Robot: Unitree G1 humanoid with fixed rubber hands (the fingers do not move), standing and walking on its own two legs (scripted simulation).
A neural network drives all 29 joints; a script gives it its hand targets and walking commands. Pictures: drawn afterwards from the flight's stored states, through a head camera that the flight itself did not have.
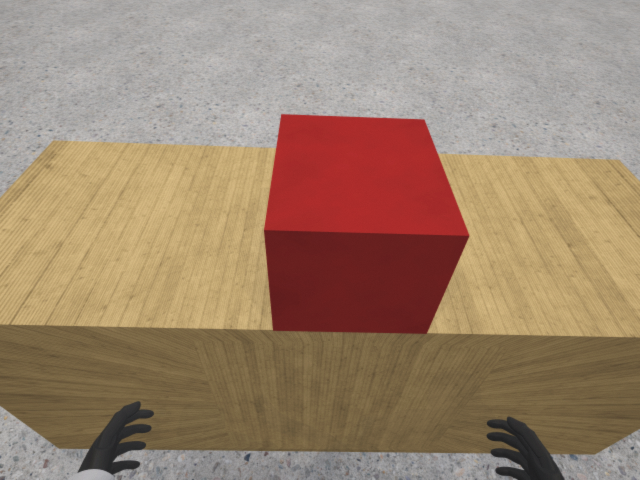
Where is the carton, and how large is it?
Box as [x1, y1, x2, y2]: [264, 114, 468, 333]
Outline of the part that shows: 281,114 264,227 273,330 426,333 467,240 468,233 424,120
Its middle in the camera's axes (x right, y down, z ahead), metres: +0.05 -0.03 +0.69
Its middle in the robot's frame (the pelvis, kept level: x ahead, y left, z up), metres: +0.54 -0.02 +0.01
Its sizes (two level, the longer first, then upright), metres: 0.309 0.266 0.239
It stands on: a pedestal, 0.66 m high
